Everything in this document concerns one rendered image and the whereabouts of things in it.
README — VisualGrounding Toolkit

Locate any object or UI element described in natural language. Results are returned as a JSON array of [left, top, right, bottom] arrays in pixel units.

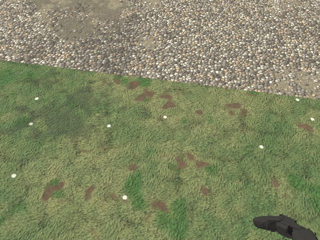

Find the robot right hand
[[253, 214, 318, 240]]

